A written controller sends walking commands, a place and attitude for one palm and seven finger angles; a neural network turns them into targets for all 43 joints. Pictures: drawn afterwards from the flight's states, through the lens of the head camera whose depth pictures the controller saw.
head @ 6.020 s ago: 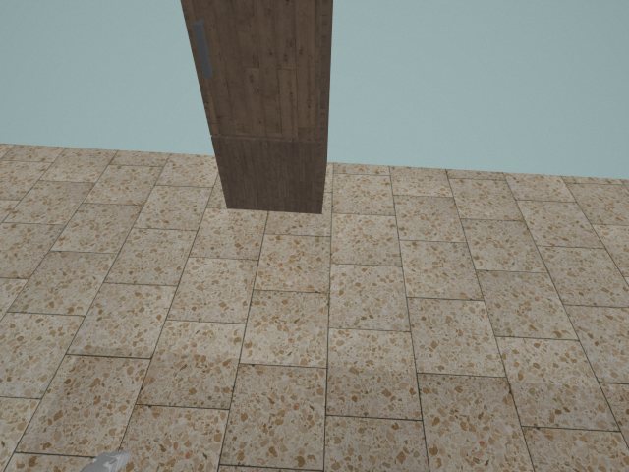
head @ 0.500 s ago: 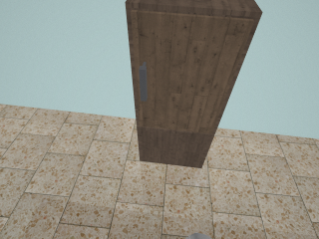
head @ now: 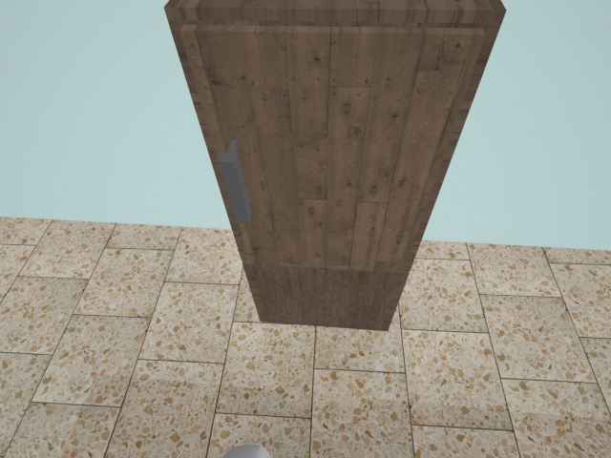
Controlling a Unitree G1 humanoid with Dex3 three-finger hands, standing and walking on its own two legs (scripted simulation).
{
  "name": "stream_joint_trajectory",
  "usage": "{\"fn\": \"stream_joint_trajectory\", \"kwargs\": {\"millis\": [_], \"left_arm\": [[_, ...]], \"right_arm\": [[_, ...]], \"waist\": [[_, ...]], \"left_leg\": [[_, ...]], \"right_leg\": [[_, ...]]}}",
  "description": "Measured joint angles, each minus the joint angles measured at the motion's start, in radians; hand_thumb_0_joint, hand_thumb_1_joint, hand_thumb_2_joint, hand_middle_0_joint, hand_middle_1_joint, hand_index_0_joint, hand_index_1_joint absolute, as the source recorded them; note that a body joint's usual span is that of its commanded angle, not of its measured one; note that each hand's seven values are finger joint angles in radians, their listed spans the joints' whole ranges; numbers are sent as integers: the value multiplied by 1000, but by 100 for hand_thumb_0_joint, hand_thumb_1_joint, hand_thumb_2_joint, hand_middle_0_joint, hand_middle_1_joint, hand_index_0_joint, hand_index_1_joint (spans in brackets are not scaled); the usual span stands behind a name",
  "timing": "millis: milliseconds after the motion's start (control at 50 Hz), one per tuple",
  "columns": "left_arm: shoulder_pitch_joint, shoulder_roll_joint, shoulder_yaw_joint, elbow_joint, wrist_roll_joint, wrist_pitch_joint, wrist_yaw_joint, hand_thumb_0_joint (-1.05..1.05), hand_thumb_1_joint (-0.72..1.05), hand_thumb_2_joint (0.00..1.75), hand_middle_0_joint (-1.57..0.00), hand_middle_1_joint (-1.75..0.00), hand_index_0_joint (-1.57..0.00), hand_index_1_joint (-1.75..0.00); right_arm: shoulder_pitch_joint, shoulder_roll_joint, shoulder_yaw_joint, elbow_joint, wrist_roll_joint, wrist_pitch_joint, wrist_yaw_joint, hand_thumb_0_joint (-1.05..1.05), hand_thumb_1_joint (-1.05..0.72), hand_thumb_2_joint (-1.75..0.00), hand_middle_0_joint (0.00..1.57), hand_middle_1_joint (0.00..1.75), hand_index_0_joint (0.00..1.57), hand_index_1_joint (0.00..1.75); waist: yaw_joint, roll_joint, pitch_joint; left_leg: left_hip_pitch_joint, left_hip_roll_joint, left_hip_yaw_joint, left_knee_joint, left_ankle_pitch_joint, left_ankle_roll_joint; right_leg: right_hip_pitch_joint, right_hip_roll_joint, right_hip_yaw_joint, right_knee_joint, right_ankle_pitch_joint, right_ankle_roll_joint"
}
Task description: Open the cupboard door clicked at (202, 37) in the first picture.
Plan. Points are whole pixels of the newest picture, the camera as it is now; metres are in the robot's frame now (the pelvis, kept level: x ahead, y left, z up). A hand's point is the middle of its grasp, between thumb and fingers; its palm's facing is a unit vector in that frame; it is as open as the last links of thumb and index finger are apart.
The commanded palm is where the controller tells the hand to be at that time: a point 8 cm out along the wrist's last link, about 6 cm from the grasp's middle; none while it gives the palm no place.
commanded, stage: come to a stop and stand still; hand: left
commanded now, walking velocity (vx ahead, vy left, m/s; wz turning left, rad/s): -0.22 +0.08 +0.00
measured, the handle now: (239, 182) +0.57 +0.16 -0.02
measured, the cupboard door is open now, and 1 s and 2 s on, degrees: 0 0 0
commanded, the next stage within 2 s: look again from close up in 1.64 s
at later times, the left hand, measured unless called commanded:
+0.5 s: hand out of the picture +0.02 +0.25 -0.18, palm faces +0.02 -0.98 -0.22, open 7.4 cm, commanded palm none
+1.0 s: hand out of the picture -0.11 +0.15 -0.15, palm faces +0.11 -0.97 -0.21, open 7.4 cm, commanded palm none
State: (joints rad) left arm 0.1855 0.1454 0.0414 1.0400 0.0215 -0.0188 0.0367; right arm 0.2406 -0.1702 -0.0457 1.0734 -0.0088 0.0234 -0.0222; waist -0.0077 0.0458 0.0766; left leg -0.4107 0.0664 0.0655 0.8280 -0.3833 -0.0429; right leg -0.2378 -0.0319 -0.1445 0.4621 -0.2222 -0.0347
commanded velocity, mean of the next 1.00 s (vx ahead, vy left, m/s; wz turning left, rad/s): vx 0.04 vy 0.00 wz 0.00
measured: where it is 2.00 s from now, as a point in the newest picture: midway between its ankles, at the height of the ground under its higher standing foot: outside the picture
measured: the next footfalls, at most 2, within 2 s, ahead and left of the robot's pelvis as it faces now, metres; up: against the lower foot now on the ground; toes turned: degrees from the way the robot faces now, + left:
left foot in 0.14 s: +0.08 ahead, +0.14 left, +0.00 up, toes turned +5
right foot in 0.66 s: -0.02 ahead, -0.09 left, +0.00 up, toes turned -5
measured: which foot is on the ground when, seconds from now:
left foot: up 0.00-0.12, down 0.14-0.66, up 0.68-1.00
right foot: down 0.00-0.16, up 0.18-0.64, down 0.66-1.00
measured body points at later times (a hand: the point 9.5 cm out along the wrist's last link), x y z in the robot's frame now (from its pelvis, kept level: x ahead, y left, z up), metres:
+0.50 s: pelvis -0.03 +0.04 +0.01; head +0.00 +0.07 +0.45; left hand +0.02 +0.30 -0.16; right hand +0.04 -0.20 -0.13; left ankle +0.04 +0.13 -0.74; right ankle -0.09 -0.13 -0.66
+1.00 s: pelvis -0.07 -0.01 +0.01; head -0.06 -0.04 +0.46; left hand -0.11 +0.20 -0.13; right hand -0.10 -0.24 -0.16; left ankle -0.08 +0.14 -0.68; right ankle -0.09 -0.12 -0.74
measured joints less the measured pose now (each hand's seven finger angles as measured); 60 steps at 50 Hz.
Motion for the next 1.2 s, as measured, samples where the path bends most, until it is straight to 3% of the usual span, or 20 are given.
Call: {"fn": "stream_joint_trajectory", "kwargs": {"millis": [100, 140, 180, 240, 300, 380, 480, 580, 640, 660, 720, 800, 880, 960, 1060, 1140, 1200], "left_arm": [[6, 4, 8, 1, 4, 30, 0, -1, 92, 90, -20, -30, -20, -30], [11, 14, 13, 0, 2, 40, 1, 0, 92, 90, -20, -30, -20, -30], [7, 32, 16, -2, -6, 54, 1, 0, 91, 90, -20, -30, -20, -30], [6, 57, 20, -7, -10, 69, 6, 0, 91, 90, -20, -30, -20, -30], [6, 75, 28, -10, -7, 73, 3, 0, 91, 90, -20, -30, -20, -30], [16, 97, 37, -20, -4, 82, -5, 0, 91, 90, -20, -30, -20, -30], [32, 104, 40, -22, -2, 97, -18, 0, 91, 90, -20, -30, -20, -30], [33, 84, 24, -12, -4, 92, -25, 0, 91, 90, -20, -30, -20, -30], [44, 63, 10, -7, -8, 66, -26, 0, 91, 90, -20, -30, -20, -30], [56, 59, 7, -8, -7, 55, -25, 0, 91, 90, -20, -30, -20, -30], [94, 15, -9, 9, 2, 49, -18, 0, 91, 90, -20, -30, -20, -30], [155, -26, -19, 39, -4, 39, -15, 0, 91, 90, -20, -30, -20, -30], [172, -49, -22, 48, -5, 15, -17, 0, 91, 90, -20, -30, -20, -30], [185, -64, -18, 44, -1, -4, -12, 0, 91, 90, -20, -30, -20, -30], [207, -63, -10, 60, 10, -3, -10, 0, 91, 90, -20, -30, -20, -30], [222, -49, -9, 86, 2, 12, -9, 0, 91, 90, -20, -30, -20, -30], [206, -18, -8, 108, -4, 33, -5, 0, 91, 90, -20, -30, -20, -30]], "right_arm": [[-79, -23, -11, -44, -3, 18, 2, 1, -92, -90, 19, 29, 19, 30], [-95, -28, -11, -61, -4, 12, 4, 1, -92, -90, 19, 29, 19, 30], [-107, -20, -9, -73, -9, 0, 3, 1, -91, -90, 19, 29, 19, 30], [-122, -3, 6, -91, -14, -5, -5, 1, -91, -90, 19, 29, 19, 30], [-129, 15, 17, -104, -15, -7, -17, 1, -91, -90, 20, 29, 20, 30], [-119, 36, 26, -110, -12, -15, -22, 1, -90, -90, 20, 30, 20, 30], [-79, 32, 15, -95, -13, -12, -20, 0, -91, -90, 20, 30, 20, 30], [-23, 1, -1, -60, -23, 2, -3, 0, -91, -90, 20, 30, 20, 30], [20, -14, -10, -28, -24, 13, 5, 0, -91, -90, 20, 30, 20, 30], [34, -15, -12, -17, -22, 19, 6, 0, -91, -90, 20, 30, 20, 30], [75, -32, -21, 12, -16, 49, 11, 1, -91, -90, 20, 29, 20, 30], [111, -42, -28, 24, -22, 48, 29, 1, -91, -90, 20, 29, 19, 30], [139, -37, -29, 21, -24, 29, 36, 1, -91, -90, 19, 29, 19, 30], [139, -32, -25, 30, -26, 34, 37, 1, -91, -90, 19, 29, 19, 30], [83, -25, -16, 14, -17, 24, 31, 1, -91, -90, 19, 29, 19, 30], [28, -21, 0, -15, -7, -19, 17, 1, -91, -90, 19, 29, 19, 30], [-12, 11, 8, -17, -9, -32, -2, 1, -92, -90, 19, 29, 19, 30]], "waist": [[24, -18, 18], [28, -31, 21], [33, -61, 26], [39, -81, 28], [32, -83, 23], [24, -90, 6], [7, -77, -21], [-23, -48, -44], [-30, -38, -62], [-26, -49, -72], [-11, -20, -94], [0, -13, -119], [-4, 0, -100], [21, 7, -81], [53, -15, -61], [58, -20, -56], [58, -75, -55]], "left_leg": [[24, -22, -3, -91, 17, -8], [76, -23, 7, -211, 128, -4], [90, -41, 22, -237, 140, 59], [102, -41, 34, -257, 129, 96], [115, -34, 36, -312, 166, 99], [124, -26, 44, -374, 214, 96], [129, -6, 48, -415, 256, 87], [122, 5, 37, -436, 295, 69], [113, -5, 29, -443, 312, 52], [101, -17, 34, -425, 285, 43], [41, -33, -3, -250, 68, 19], [-19, -44, -17, 5, 98, 14], [-20, -28, -20, 85, 146, 1], [0, -16, -21, 69, 118, -4], [67, -19, -11, -102, 37, 5], [188, -15, -8, -364, 157, 21], [197, -42, 11, -338, 102, 38]], "right_leg": [[-6, -20, 7, 45, -32, 26], [-18, -30, 9, 87, -56, 44], [-50, -45, 29, 172, -136, 58], [-129, -3, 110, 428, -293, 60], [-184, 31, 156, 630, -268, 71], [-203, 39, 188, 723, -204, 94], [-142, 12, 187, 602, -194, 101], [-32, -13, 140, 330, -245, 76], [63, -9, 103, 113, -193, 53], [97, -15, 99, 27, -171, 44], [106, -14, 93, -12, -63, 27], [126, -24, 112, -97, -11, 26], [126, -21, 93, -132, 14, 22], [112, -20, 75, -131, 13, 22], [95, -38, 75, -103, -5, 40], [60, -34, 78, -1, -66, 71], [29, -59, 97, 92, -147, 65]]}}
